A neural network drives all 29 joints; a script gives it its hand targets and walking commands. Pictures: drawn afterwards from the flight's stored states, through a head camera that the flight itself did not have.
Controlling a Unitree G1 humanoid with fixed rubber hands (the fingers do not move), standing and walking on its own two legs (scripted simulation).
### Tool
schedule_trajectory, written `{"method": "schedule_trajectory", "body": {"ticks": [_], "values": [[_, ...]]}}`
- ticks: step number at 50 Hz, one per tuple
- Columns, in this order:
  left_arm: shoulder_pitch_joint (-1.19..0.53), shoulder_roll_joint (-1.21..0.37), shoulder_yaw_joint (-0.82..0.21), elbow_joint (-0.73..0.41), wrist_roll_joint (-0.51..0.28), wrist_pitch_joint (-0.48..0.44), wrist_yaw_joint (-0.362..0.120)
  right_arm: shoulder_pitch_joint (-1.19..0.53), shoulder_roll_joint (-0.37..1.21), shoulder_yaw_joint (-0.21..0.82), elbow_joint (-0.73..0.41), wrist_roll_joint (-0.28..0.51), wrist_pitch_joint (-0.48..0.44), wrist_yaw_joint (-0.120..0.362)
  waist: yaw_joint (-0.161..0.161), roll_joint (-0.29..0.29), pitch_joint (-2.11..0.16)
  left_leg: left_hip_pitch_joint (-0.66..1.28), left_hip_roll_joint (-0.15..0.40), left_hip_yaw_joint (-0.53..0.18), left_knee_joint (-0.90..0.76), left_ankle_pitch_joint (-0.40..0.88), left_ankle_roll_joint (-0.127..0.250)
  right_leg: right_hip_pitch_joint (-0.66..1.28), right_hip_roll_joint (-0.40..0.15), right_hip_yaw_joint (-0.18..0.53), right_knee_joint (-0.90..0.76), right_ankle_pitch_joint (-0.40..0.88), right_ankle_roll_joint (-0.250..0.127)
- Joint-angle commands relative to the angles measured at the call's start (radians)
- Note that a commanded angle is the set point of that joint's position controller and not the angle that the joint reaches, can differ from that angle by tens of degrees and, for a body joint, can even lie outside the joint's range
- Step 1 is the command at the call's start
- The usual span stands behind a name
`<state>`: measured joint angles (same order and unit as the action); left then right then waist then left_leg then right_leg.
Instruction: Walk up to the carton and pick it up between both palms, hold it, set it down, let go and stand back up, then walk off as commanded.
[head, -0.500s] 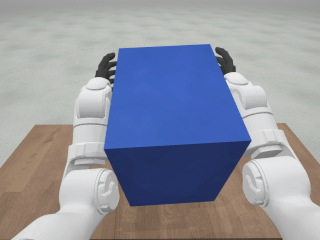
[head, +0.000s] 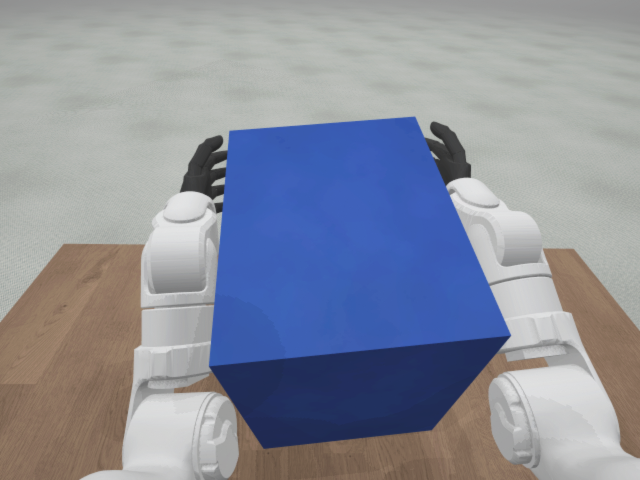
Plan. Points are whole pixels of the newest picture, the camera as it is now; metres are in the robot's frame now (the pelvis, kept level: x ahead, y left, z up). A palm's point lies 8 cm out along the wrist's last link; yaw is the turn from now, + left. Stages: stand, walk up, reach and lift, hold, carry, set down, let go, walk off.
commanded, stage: hold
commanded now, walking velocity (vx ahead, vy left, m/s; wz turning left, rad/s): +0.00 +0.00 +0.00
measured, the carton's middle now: (336, 289) +0.28 +0.00 +0.16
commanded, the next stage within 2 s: none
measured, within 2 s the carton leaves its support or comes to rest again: neither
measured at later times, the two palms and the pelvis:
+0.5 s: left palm (208, 165) +0.36 +0.14 +0.28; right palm (467, 160) +0.37 -0.15 +0.28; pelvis -0.01 -0.01 +0.00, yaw +0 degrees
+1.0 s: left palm (192, 202) +0.35 +0.16 +0.23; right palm (441, 183) +0.37 -0.13 +0.25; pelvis +0.01 +0.00 +0.00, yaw +0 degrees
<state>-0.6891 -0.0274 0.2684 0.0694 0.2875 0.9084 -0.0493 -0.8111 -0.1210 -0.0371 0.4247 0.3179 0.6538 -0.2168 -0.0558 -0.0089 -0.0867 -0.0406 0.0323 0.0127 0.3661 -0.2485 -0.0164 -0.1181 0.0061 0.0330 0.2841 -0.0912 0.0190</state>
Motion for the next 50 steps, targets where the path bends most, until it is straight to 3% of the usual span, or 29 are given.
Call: {"method": "schedule_trajectory", "body": {"ticks": [1,6,9,11,14,15,16,17,18,19,23,27,29,31,33,36,38,40,41,44,45,47,50], "values": [[-0.838,-0.491,-0.422,-0.125,-0.194,-0.104,-0.137,-0.74,0.613,0.308,-0.237,0.087,-0.064,0.12,-0.073,0.037,-0.32,-0.158,-0.077,-0.022,-0.085,0.237,-0.045,0.433,0.063,-0.048,0.027,0.217,-0.015],[-0.786,-0.393,-0.196,0.243,-0.076,-0.098,-0.185,-0.783,0.612,0.198,0.002,-0.051,-0.064,0.147,-0.031,-0.057,-0.075,-0.302,-0.056,-0.01,-0.202,-0.178,0.041,0.301,0.046,-0.049,-0.024,-0.186,-0.012],[-0.903,-0.391,-0.155,0.339,-0.082,-0.137,-0.201,-0.848,0.635,0.133,0.076,-0.096,-0.091,0.17,-0.027,-0.024,-0.105,-0.388,-0.035,-0.015,-0.227,-0.284,0.061,0.296,0.054,-0.047,-0.003,-0.292,-0.004],[-1.002,-0.43,-0.197,0.291,-0.129,-0.181,-0.183,-0.916,0.704,0.173,0.04,-0.067,-0.128,0.187,0.002,-0.008,-0.204,-0.394,-0.04,-0.018,-0.205,-0.212,0.048,0.319,0.054,-0.052,0.021,-0.212,0.0],[-1.109,-0.514,-0.318,0.118,-0.247,-0.246,-0.121,-0.974,0.802,0.256,-0.069,0.01,-0.166,0.178,-0.003,-0.009,-0.465,-0.278,-0.083,-0.02,-0.104,0.066,0.016,0.372,0.048,-0.038,0.045,0.096,0.003],[-1.11,-0.539,-0.338,0.129,-0.258,-0.249,-0.106,-0.979,0.792,0.268,-0.064,0.027,-0.17,0.174,-0.015,0.005,-0.481,-0.255,-0.084,-0.025,-0.097,0.101,0.005,0.378,0.051,-0.036,0.044,0.147,0.001],[-1.109,-0.524,-0.307,0.171,-0.242,-0.247,-0.1,-0.971,0.785,0.264,-0.026,0.024,-0.166,0.172,-0.006,-0.012,-0.445,-0.254,-0.083,-0.028,-0.11,0.049,0.011,0.356,0.05,-0.039,0.026,0.078,0.006],[-1.14,-0.498,-0.275,0.244,-0.215,-0.246,-0.103,-0.979,0.762,0.222,0.065,-0.002,-0.16,0.176,-0.004,-0.018,-0.341,-0.304,-0.071,-0.029,-0.147,-0.102,0.029,0.29,0.049,-0.04,0.013,-0.102,0.01],[-1.103,-0.47,-0.204,0.334,-0.17,-0.237,-0.111,-0.962,0.755,0.182,0.132,-0.041,-0.158,0.182,0.012,-0.051,-0.258,-0.342,-0.067,-0.025,-0.176,-0.183,0.049,0.273,0.049,-0.047,0.001,-0.203,0.008],[-1.078,-0.443,-0.142,0.403,-0.13,-0.233,-0.121,-0.912,0.756,0.138,0.226,-0.068,-0.153,0.192,0.019,-0.038,-0.175,-0.375,-0.062,-0.02,-0.198,-0.22,0.064,0.252,0.048,-0.05,-0.005,-0.263,0.01],[-0.915,-0.4,-0.078,0.442,-0.083,-0.199,-0.164,-0.825,0.683,0.13,0.249,-0.06,-0.141,0.191,0.01,-0.061,-0.161,-0.306,-0.063,0.0,-0.177,-0.072,0.04,0.313,0.046,-0.045,-0.015,-0.108,0.007],[-0.898,-0.458,-0.162,0.334,-0.127,-0.205,-0.159,-0.852,0.689,0.2,0.118,0.017,-0.159,0.169,0.007,-0.01,-0.3,-0.254,-0.074,0.0,-0.134,0.106,-0.002,0.409,0.041,-0.031,0.01,0.131,0.008],[-0.877,-0.484,-0.232,0.205,-0.161,-0.206,-0.142,-0.843,0.681,0.263,0.034,0.079,-0.16,0.153,0.001,0.003,-0.398,-0.193,-0.075,-0.012,-0.093,0.291,-0.027,0.481,0.057,-0.028,0.039,0.316,0.008],[-0.937,-0.502,-0.32,0.045,-0.215,-0.219,-0.125,-0.814,0.695,0.325,-0.037,0.141,-0.154,0.132,-0.024,0.03,-0.506,-0.131,-0.085,-0.012,-0.047,0.437,-0.051,0.536,0.066,-0.03,0.074,0.481,0.009],[-0.909,-0.534,-0.393,-0.08,-0.244,-0.208,-0.108,-0.767,0.69,0.36,-0.127,0.182,-0.148,0.113,-0.053,0.068,-0.542,-0.063,-0.081,-0.029,-0.005,0.611,-0.081,0.528,0.076,-0.037,0.092,0.568,0.014],[-0.756,-0.495,-0.41,-0.079,-0.218,-0.148,-0.116,-0.624,0.605,0.329,-0.124,0.154,-0.097,0.089,-0.108,0.083,-0.406,-0.04,-0.066,-0.032,-0.015,0.637,-0.099,0.489,0.082,-0.049,0.075,0.509,0.014],[-0.614,-0.489,-0.416,-0.124,-0.199,-0.103,-0.141,-0.555,0.547,0.331,-0.214,0.156,-0.068,0.077,-0.112,0.07,-0.371,-0.032,-0.052,-0.028,-0.022,0.672,-0.102,0.49,0.091,-0.058,0.079,0.478,0.022],[-0.595,-0.457,-0.398,-0.102,-0.174,-0.076,-0.16,-0.524,0.509,0.306,-0.182,0.125,-0.036,0.077,-0.116,0.053,-0.286,-0.061,-0.05,-0.023,-0.047,0.591,-0.092,0.485,0.086,-0.057,0.067,0.416,0.017],[-0.581,-0.454,-0.411,-0.149,-0.167,-0.062,-0.17,-0.518,0.499,0.303,-0.201,0.124,-0.025,0.077,-0.119,0.074,-0.287,-0.059,-0.044,-0.024,-0.054,0.587,-0.098,0.484,0.088,-0.06,0.073,0.39,0.013],[-0.67,-0.49,-0.464,-0.215,-0.202,-0.054,-0.174,-0.559,0.492,0.285,-0.244,0.103,-0.023,0.096,-0.141,0.1,-0.311,-0.069,-0.034,-0.021,-0.063,0.546,-0.111,0.455,0.085,-0.053,0.066,0.316,0.001],[-0.71,-0.489,-0.457,-0.239,-0.204,-0.057,-0.173,-0.589,0.504,0.288,-0.25,0.117,-0.022,0.099,-0.133,0.108,-0.315,-0.064,-0.034,-0.025,-0.057,0.54,-0.107,0.454,0.083,-0.047,0.067,0.321,-0.005],[-0.723,-0.515,-0.507,-0.29,-0.225,-0.056,-0.155,-0.588,0.492,0.281,-0.287,0.104,-0.031,0.109,-0.145,0.146,-0.34,-0.055,-0.03,-0.032,-0.042,0.582,-0.121,0.424,0.083,-0.05,0.074,0.311,-0.008],[-0.817,-0.512,-0.504,-0.266,-0.237,-0.08,-0.137,-0.653,0.546,0.291,-0.284,0.094,-0.043,0.119,-0.127,0.11,-0.363,-0.086,-0.046,-0.03,-0.052,0.479,-0.098,0.426,0.075,-0.052,0.054,0.287,-0.01]]}}
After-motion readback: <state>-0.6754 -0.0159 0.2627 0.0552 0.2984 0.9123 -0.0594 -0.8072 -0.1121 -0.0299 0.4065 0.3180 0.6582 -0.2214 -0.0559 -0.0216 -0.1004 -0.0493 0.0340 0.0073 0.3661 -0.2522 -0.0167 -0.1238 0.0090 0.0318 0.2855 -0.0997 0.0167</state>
